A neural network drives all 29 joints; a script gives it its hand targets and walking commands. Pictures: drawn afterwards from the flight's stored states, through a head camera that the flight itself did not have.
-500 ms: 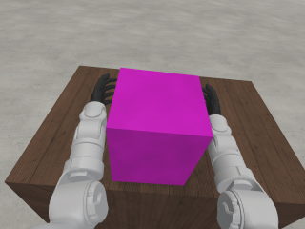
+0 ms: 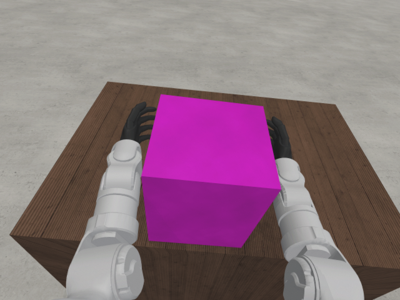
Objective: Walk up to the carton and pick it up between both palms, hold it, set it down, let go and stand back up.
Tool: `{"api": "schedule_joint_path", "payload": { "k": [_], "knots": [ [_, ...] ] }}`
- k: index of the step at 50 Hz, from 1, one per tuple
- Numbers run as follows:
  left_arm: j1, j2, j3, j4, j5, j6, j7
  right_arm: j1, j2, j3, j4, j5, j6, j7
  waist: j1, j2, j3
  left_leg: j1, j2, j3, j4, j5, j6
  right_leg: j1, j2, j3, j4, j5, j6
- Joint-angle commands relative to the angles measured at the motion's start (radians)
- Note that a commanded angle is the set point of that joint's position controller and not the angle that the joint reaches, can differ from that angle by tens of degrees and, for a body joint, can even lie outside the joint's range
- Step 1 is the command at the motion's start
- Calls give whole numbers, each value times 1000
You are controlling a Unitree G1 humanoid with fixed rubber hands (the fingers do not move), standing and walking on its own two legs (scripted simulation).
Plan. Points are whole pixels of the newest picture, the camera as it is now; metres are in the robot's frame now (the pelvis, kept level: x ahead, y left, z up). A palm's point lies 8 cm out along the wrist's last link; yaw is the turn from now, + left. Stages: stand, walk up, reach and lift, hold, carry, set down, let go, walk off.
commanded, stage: set down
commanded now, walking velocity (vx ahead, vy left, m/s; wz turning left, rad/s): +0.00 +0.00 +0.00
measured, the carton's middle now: (203, 176) +0.37 +0.00 +0.07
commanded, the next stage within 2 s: none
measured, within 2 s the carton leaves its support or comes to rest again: rests again in 0.14 s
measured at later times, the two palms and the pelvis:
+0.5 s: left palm (127, 144) +0.40 +0.16 +0.12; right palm (276, 155) +0.38 -0.15 +0.12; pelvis +0.00 +0.00 +0.00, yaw +0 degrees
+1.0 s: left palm (128, 144) +0.40 +0.16 +0.12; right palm (275, 157) +0.39 -0.15 +0.11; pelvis +0.00 +0.00 +0.00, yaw +1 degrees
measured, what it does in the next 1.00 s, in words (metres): stands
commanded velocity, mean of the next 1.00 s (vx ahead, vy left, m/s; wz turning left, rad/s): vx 0.00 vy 0.00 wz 0.00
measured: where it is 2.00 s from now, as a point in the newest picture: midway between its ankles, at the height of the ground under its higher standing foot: outside the picture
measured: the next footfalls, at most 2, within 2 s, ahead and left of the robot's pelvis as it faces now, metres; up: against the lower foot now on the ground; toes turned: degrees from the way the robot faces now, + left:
none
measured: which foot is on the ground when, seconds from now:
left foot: down 0.00-1.00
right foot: down 0.00-1.00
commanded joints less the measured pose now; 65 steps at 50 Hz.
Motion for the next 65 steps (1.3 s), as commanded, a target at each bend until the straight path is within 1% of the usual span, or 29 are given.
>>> {"api": "schedule_joint_path", "payload": {
  "k": [1,3,6,8,12,14,15,18,21,22,25,29,32,34,35,38,40,41,44,49,53,57,58,60,61,62,63,64,65],
  "knots": [
    [-415,-520,-269,15,-24,-12,-128,-567,456,245,-125,-20,-72,103,-14,68,-300,129,-15,72,-15,266,-50,84,19,-68,12,250,50],
    [-415,-512,-254,19,-15,-15,-133,-562,455,230,-117,-28,-74,107,-7,61,-293,115,-14,76,-28,236,-45,87,17,-71,11,222,52],
    [-402,-509,-246,26,-8,-20,-135,-532,455,206,-109,-47,-79,113,-12,74,-280,117,-15,79,-31,229,-47,79,15,-72,7,203,47],
    [-409,-509,-248,13,-2,-29,-132,-526,457,197,-100,-56,-87,116,-8,83,-288,133,-9,81,-24,253,-53,66,20,-78,9,206,44],
    [-382,-512,-245,17,3,-32,-134,-494,446,177,-86,-74,-93,119,-21,77,-261,157,-6,79,-18,277,-56,46,22,-86,0,198,43],
    [-378,-503,-236,12,5,-39,-137,-476,453,175,-79,-84,-96,119,-18,71,-256,145,-10,81,-20,271,-54,64,20,-85,2,205,46],
    [-377,-510,-246,3,2,-43,-137,-470,450,169,-85,-87,-101,120,-28,81,-269,147,-8,78,-18,283,-57,60,20,-86,6,213,44],
    [-360,-512,-243,19,6,-50,-133,-457,446,162,-77,-94,-107,125,-24,88,-256,157,-6,77,-14,290,-60,47,18,-87,1,198,44],
    [-354,-513,-248,16,13,-50,-133,-439,444,155,-65,-99,-107,126,-33,98,-229,173,1,74,-13,290,-64,26,21,-89,-7,169,38],
    [-350,-511,-240,14,13,-52,-134,-432,447,155,-67,-99,-107,128,-25,90,-227,170,2,74,-17,287,-61,27,20,-88,-7,167,39],
    [-322,-509,-235,10,26,-47,-136,-401,444,152,-58,-105,-104,128,-30,90,-208,178,0,78,-16,298,-63,32,22,-92,-7,176,40],
    [-320,-498,-221,7,21,-51,-143,-396,446,145,-74,-113,-105,128,-31,72,-196,156,-4,79,-24,266,-52,34,18,-92,-5,173,48],
    [-298,-492,-203,16,42,-49,-147,-380,438,140,-68,-111,-104,132,-21,87,-173,157,-1,81,-28,271,-54,37,17,-90,-4,166,48],
    [-309,-486,-198,1,42,-52,-146,-379,438,131,-68,-118,-105,134,-20,77,-169,160,0,81,-31,250,-53,28,20,-96,-7,136,46],
    [-310,-492,-205,-5,41,-55,-144,-372,441,131,-63,-122,-106,135,-25,85,-173,171,1,81,-27,262,-55,18,21,-95,-9,136,44],
    [-292,-486,-194,13,45,-56,-147,-359,431,117,-63,-135,-110,136,-25,83,-170,177,0,81,-27,255,-54,11,18,-95,-14,123,45],
    [-286,-481,-184,7,47,-58,-150,-343,432,119,-62,-138,-108,135,-26,68,-153,171,2,82,-29,255,-48,25,20,-95,-11,138,49],
    [-276,-481,-185,18,50,-56,-151,-341,427,119,-58,-135,-107,136,-22,80,-146,168,3,80,-29,260,-50,24,19,-94,-11,136,48],
    [-275,-470,-185,7,47,-58,-151,-331,414,110,-65,-140,-111,134,-30,75,-151,175,2,81,-28,266,-51,11,21,-98,-10,132,50],
    [-256,-450,-157,14,61,-63,-155,-302,405,107,-53,-147,-106,134,-23,61,-124,169,0,83,-34,250,-43,24,20,-94,-12,135,57],
    [-238,-445,-156,4,65,-70,-152,-287,393,112,-53,-147,-117,129,-23,75,-135,187,2,86,-15,310,-51,20,22,-92,-6,173,57],
    [-228,-402,-151,-4,56,-83,-140,-262,344,112,-55,-142,-131,120,-22,62,-158,206,1,86,-3,338,-55,17,28,-93,0,199,57],
    [-218,-385,-148,-10,56,-88,-133,-252,321,106,-50,-139,-136,117,-18,67,-154,205,2,87,-2,351,-54,12,27,-92,1,205,56],
    [-215,-280,-129,-21,47,-96,-108,-228,215,85,-30,-122,-141,97,-20,68,-159,207,3,89,6,361,-60,16,29,-87,4,219,58],
    [-209,-212,-117,-34,41,-103,-87,-212,150,82,-28,-107,-145,83,-13,59,-169,208,4,91,6,370,-59,17,31,-83,8,230,59],
    [-198,-139,-102,-35,35,-106,-66,-200,76,71,-25,-96,-149,64,-16,49,-165,197,3,95,9,364,-53,28,30,-75,9,249,63],
    [-218,-74,-111,-42,9,-112,-43,-197,19,76,-7,-66,-147,42,-17,49,-168,172,1,97,4,334,-50,28,28,-65,12,250,65],
    [-222,-6,-129,-41,-28,-118,-13,-201,-60,95,6,-15,-149,20,-14,55,-196,154,3,98,8,336,-47,23,30,-57,22,265,63],
    [-257,25,-165,-34,-79,-125,14,-236,-95,127,17,43,-151,1,-13,65,-234,134,4,94,21,342,-51,0,33,-49,30,275,59]
  ]
}}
